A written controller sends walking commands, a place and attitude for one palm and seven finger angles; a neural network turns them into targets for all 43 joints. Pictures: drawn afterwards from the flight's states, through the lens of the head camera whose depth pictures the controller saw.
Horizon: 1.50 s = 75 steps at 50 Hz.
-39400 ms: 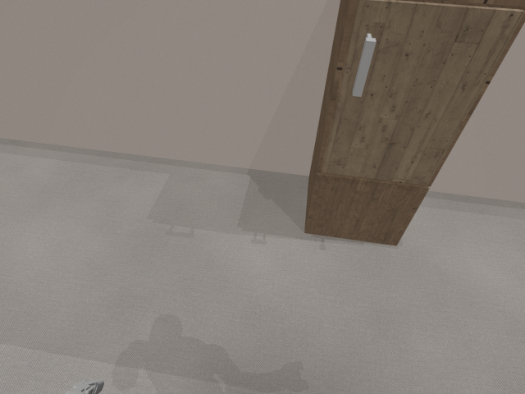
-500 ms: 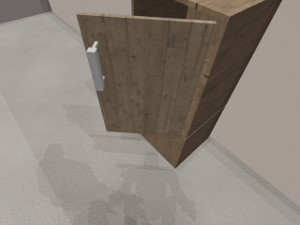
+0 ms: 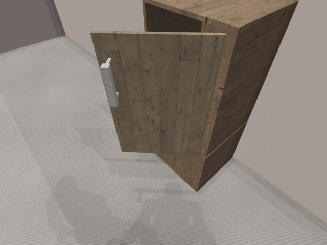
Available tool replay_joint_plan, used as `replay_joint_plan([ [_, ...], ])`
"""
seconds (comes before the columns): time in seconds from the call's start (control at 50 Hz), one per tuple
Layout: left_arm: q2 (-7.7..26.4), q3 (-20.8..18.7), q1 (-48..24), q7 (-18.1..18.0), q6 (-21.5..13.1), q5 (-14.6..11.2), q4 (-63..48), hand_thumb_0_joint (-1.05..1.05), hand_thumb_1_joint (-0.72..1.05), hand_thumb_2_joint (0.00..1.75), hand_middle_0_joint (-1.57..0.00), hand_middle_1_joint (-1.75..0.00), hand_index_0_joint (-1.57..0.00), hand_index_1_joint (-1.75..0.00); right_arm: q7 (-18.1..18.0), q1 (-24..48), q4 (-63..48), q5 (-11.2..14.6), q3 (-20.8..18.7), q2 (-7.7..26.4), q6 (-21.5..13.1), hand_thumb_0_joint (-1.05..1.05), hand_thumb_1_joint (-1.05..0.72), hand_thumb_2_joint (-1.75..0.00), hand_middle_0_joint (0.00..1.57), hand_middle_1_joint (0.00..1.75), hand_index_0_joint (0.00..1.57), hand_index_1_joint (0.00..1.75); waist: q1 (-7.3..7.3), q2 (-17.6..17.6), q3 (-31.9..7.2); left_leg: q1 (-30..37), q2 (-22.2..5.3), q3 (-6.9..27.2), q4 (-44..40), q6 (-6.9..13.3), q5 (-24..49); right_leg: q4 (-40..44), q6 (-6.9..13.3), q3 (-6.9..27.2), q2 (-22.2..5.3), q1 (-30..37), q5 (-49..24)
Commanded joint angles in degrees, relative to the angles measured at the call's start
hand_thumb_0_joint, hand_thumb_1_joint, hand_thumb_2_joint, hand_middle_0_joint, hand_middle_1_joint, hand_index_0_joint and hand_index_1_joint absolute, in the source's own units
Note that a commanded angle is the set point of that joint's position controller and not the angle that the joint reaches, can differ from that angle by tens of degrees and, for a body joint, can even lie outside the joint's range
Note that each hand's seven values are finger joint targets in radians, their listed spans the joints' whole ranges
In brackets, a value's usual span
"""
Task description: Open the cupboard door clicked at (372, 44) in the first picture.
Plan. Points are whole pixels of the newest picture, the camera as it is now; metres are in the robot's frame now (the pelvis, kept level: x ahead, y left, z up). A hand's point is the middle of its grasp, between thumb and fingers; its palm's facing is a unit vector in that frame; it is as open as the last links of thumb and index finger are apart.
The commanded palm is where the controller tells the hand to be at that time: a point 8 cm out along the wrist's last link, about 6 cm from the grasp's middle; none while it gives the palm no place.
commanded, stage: look again from close up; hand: left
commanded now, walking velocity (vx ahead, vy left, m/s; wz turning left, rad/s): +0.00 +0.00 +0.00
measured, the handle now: (111, 82) +0.59 +0.21 +0.09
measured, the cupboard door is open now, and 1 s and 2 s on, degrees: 45 45 45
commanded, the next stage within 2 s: shuffle to correct the standing spot in 0.34 s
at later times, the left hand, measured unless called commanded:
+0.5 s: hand out of the picture -0.01 +0.15 -0.17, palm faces +0.03 -0.98 -0.18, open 7.4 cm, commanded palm none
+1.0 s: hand out of the picture +0.06 +0.18 -0.18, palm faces +0.06 -0.98 -0.20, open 7.3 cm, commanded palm none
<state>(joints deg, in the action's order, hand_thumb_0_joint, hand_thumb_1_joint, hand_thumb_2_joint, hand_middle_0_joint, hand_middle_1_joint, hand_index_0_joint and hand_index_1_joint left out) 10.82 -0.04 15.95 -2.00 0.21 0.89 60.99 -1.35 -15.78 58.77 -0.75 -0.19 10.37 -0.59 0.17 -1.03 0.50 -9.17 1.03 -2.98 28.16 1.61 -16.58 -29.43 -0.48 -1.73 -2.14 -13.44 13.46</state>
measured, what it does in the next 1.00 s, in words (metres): stands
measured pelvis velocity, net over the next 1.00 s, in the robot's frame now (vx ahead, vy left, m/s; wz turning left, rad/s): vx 0.05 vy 0.00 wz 0.01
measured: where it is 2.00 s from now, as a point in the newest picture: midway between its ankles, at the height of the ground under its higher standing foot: outside the picture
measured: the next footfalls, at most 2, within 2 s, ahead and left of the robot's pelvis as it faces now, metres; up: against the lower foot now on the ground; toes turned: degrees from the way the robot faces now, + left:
none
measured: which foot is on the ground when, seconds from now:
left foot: down 0.00-1.00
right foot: down 0.00-1.00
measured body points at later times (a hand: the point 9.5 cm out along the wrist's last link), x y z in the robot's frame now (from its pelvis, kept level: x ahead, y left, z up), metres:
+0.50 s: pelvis -0.02 -0.02 +0.00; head -0.02 -0.01 +0.45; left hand -0.01 +0.21 -0.16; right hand -0.03 -0.24 -0.15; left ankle -0.01 +0.10 -0.74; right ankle +0.03 -0.13 -0.74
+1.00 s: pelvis +0.05 +0.00 -0.01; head +0.06 +0.00 +0.44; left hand +0.06 +0.23 -0.16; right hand -0.02 -0.20 -0.17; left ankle -0.01 +0.10 -0.74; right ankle +0.05 -0.10 -0.74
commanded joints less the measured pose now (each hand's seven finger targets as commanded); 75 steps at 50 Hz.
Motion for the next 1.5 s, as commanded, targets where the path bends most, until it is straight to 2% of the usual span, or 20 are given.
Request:
replay_joint_plan([
  [0.0, 6.4, -0.8, 1.4, 0.1, -1.3, 0.1, -3.2, 0.00, 0.90, 0.90, -0.20, -0.30, -0.20, -0.30, 0.1, -1.7, -2.6, -0.1, -1.3, 6.7, -1.0, 0.00, -0.90, -0.90, 0.20, 0.30, 0.20, 0.30, 0.26, 2.2, 5.7, -7.7, -5.9, 7.2, -10.1, 0.6, -3.5, 7.4, 2.6, 5.9, -3.3, -0.5, 3.2],
  [0.42, 4.8, -0.4, 3.4, 0.1, -1.8, -0.3, -0.4, 0.00, 0.90, 0.90, -0.20, -0.30, -0.20, -0.30, 0.0, -4.8, 3.3, 0.1, -0.1, 4.2, -1.1, 0.00, -0.90, -0.90, 0.20, 0.30, 0.20, 0.30, -0.09, 1.3, 4.7, -6.4, -5.7, 5.4, -10.0, -0.6, 1.1, 10.5, 2.6, 6.0, -4.3, 1.3, 1.6],
  [0.62, 6.3, -3.0, 5.6, 0.4, -0.7, 0.2, -2.2, 0.00, 0.90, 0.90, -0.20, -0.30, -0.20, -0.30, 0.7, -10.3, 3.6, -0.8, -0.6, 1.5, 0.3, 0.00, -0.90, -0.90, 0.20, 0.30, 0.20, 0.30, 0.36, 6.8, 7.9, -7.9, -1.2, 0.3, 0.4, 0.0, -8.5, 15.4, 6.2, 12.6, -8.5, -7.3, 27.0],
  [0.68, 4.1, -3.0, 4.4, 0.7, -0.7, 0.4, -3.3, 0.00, 0.90, 0.90, -0.20, -0.30, -0.20, -0.30, 0.5, -12.9, 3.8, -0.8, -0.9, 2.3, -0.5, 0.00, -0.90, -0.90, 0.20, 0.30, 0.20, 0.30, 1.02, -0.7, 8.8, -6.4, -4.6, 5.4, -7.7, 1.4, -12.6, 6.8, 5.1, 6.0, -3.6, -9.2, 21.0],
  [0.74, -0.1, -2.2, 2.1, 1.2, -1.2, 1.2, -5.0, 0.00, 0.90, 0.90, -0.20, -0.30, -0.20, -0.30, -0.1, -13.6, 3.2, -0.6, -1.8, 5.7, -1.2, 0.00, -0.90, -0.90, 0.20, 0.30, 0.20, 0.30, 1.45, -10.9, 11.3, -6.7, -15.0, 20.5, -19.3, 7.3, -20.4, -10.5, 3.3, -3.4, 1.6, -13.1, 10.8],
  [0.8, -1.3, -2.0, 0.5, 1.9, -2.3, 0.8, -5.4, 0.00, 0.90, 0.90, -0.20, -0.30, -0.20, -0.30, -0.3, -13.4, 3.1, -0.7, -1.1, 4.1, -2.2, 0.00, -0.90, -0.90, 0.20, 0.30, 0.20, 0.30, 1.07, -5.6, 9.5, -1.2, -15.0, 17.4, -15.1, 9.4, 1.0, -10.8, 3.5, -2.7, 0.0, -14.1, 11.9],
  [0.86, -1.8, -2.3, 6.2, 1.7, -3.0, 0.2, -3.0, 0.00, 0.90, 0.90, -0.20, -0.30, -0.20, -0.30, -0.7, -11.5, 2.8, -0.3, -0.6, 3.9, -2.7, 0.00, -0.90, -0.90, 0.20, 0.30, 0.20, 0.30, -1.64, -2.5, 2.6, -2.2, -10.7, 8.1, -5.2, 6.4, 19.7, 1.3, 3.5, -3.3, 0.1, 1.4, 1.3],
  [0.88, -0.3, -2.6, 8.7, 1.2, -3.2, 0.1, -2.0, 0.00, 0.90, 0.90, -0.20, -0.30, -0.20, -0.30, -0.9, -10.6, 2.4, 0.2, -0.3, 2.4, -3.1, 0.00, -0.90, -0.90, 0.20, 0.30, 0.20, 0.30, -2.61, 1.4, 0.7, -7.1, -7.9, 4.9, -1.3, 4.1, 21.4, 1.9, 4.2, 1.4, -2.6, 9.4, -8.9],
  [0.92, 4.0, -3.1, 13.6, 0.3, -3.3, -0.3, 0.4, 0.00, 0.90, 0.90, -0.20, -0.30, -0.20, -0.30, -1.0, -9.8, 1.6, 0.5, 0.2, 0.1, -3.2, 0.00, -0.90, -0.90, 0.20, 0.30, 0.20, 0.30, -2.96, 9.6, -2.1, -15.8, -2.5, -0.7, 4.8, -0.6, 3.4, 2.7, 9.5, 12.1, -14.6, 18.9, -33.1],
  [0.94, 4.9, -2.8, 11.5, 0.1, -2.9, -0.4, 0.6, 0.00, 0.90, 0.90, -0.20, -0.30, -0.20, -0.30, -1.2, -10.7, 2.4, 0.7, -0.1, -0.3, -2.7, 0.00, -0.90, -0.90, 0.20, 0.30, 0.20, 0.30, -1.33, 8.3, -1.9, -11.0, -2.2, 0.0, 2.6, -1.5, -3.7, 3.3, 11.5, 11.6, -16.5, 13.7, -33.8],
  [0.96, 3.6, -2.5, 7.7, -0.1, -2.7, -0.5, 0.2, 0.00, 0.90, 0.90, -0.20, -0.30, -0.20, -0.30, -1.3, -10.8, 3.5, 0.6, 0.1, -1.5, -2.0, 0.00, -0.90, -0.90, 0.20, 0.30, 0.20, 0.30, 0.13, 10.8, 0.2, -6.4, -3.8, 1.4, -1.1, -1.5, 0.9, 3.0, 9.6, 8.9, -13.1, 8.0, -33.8],
  [1.0, 0.9, -1.5, 3.6, -0.4, -2.1, -0.6, -1.5, 0.00, 0.90, 0.90, -0.20, -0.30, -0.20, -0.30, -1.5, -11.7, 5.1, 0.4, -0.3, 0.1, -2.1, 0.00, -0.90, -0.90, 0.20, 0.30, 0.20, 0.30, 0.37, 2.4, 4.5, -2.1, -7.5, 4.0, -5.7, -0.8, 29.3, -1.0, 4.0, 1.6, -5.6, 3.6, -31.1],
  [1.04, 0.8, -1.7, 4.4, -1.1, -1.4, -0.7, -1.7, 0.00, 0.90, 0.90, -0.20, -0.30, -0.20, -0.30, -2.2, -12.0, 5.5, 0.5, -0.5, 1.4, -2.1, 0.00, -0.90, -0.90, 0.20, 0.30, 0.20, 0.30, -0.23, -2.6, 2.2, 1.8, -9.6, 4.4, -3.3, -0.4, 51.2, -2.2, 2.6, 0.9, -4.2, 4.2, -25.1],
  [1.08, 2.0, -2.2, 4.7, -1.4, -1.0, -0.5, -2.1, 0.00, 0.90, 0.90, -0.20, -0.30, -0.20, -0.30, -2.3, -10.6, 4.8, 0.7, -1.1, 1.8, -1.6, 0.00, -0.90, -0.90, 0.20, 0.30, 0.20, 0.30, -0.55, -4.6, 0.7, 4.0, -9.8, 3.7, -1.9, -0.2, 56.5, -2.6, 2.2, 0.6, -3.8, 3.9, -24.6],
  [1.28, 2.3, -2.1, 1.6, -0.8, -0.3, 0.0, -4.7, 0.00, 0.90, 0.90, -0.20, -0.30, -0.20, -0.30, -1.4, -4.4, 1.7, 0.0, -1.8, 1.0, -0.1, 0.00, -0.90, -0.90, 0.20, 0.30, 0.20, 0.30, -0.02, 2.8, -0.4, -0.1, -7.7, 3.7, -4.9, 0.1, 19.1, 1.0, 4.0, 4.8, -6.3, 3.1, -21.4],
  [1.3, 6.4, -2.6, 7.0, -2.8, -1.1, 0.0, -2.4, 0.00, 0.90, 0.90, -0.20, -0.30, -0.20, -0.30, -0.9, 1.4, -2.8, 1.1, -2.8, 6.5, -0.5, 0.00, -0.90, -0.90, 0.20, 0.30, 0.20, 0.30, -2.10, 5.1, -4.4, -0.9, -9.1, 1.2, 7.6, -1.4, 26.6, -0.1, 2.3, 5.5, -8.1, 5.2, -43.6],
  [1.32, 7.7, -2.8, 4.9, -2.5, -1.7, -0.1, -5.1, 0.00, 0.90, 0.90, -0.20, -0.30, -0.20, -0.30, -0.3, -1.4, -4.7, 0.8, -2.5, 3.6, -0.2, 0.00, -0.90, -0.90, 0.20, 0.30, 0.20, 0.30, 0.17, 6.3, -7.9, -5.4, -4.6, 1.9, 6.2, -1.4, 2.4, 0.5, 5.8, 10.4, -12.1, 9.3, -37.7],
  [1.34, 7.1, -2.2, 2.6, -2.0, -1.7, -0.1, -5.4, 0.00, 0.90, 0.90, -0.20, -0.30, -0.20, -0.30, -0.3, -0.9, -4.3, 0.9, -1.9, 1.7, 0.1, 0.00, -0.90, -0.90, 0.20, 0.30, 0.20, 0.30, 0.61, 4.9, -5.3, -4.1, -3.8, 1.5, 1.7, -1.4, -4.5, 2.4, 7.0, 11.1, -12.9, 5.1, -27.7],
  [1.4, 5.2, -1.3, -0.7, -0.9, -1.3, -0.2, -6.5, 0.00, 0.90, 0.90, -0.20, -0.30, -0.20, -0.30, 0.3, -3.3, -3.7, -0.3, -1.3, 2.6, -0.3, 0.00, -0.90, -0.90, 0.20, 0.30, 0.20, 0.30, 1.19, -7.8, 1.6, -4.1, -7.4, 5.7, -5.1, 0.8, 4.8, 2.5, 4.6, 5.4, -4.5, -2.8, -2.3],
  [1.48, 4.4, -0.5, 0.5, 0.0, -0.8, 0.2, -5.3, 0.00, 0.90, 0.90, -0.20, -0.30, -0.20, -0.30, 0.4, -0.8, -5.6, -0.3, -1.0, 4.5, -0.3, 0.00, -0.90, -0.90, 0.20, 0.30, 0.20, 0.30, -0.30, -0.3, 7.5, -11.7, -8.0, 7.7, -11.3, 1.9, -7.7, 5.1, 3.4, 3.8, -2.4, -0.8, 4.7],
])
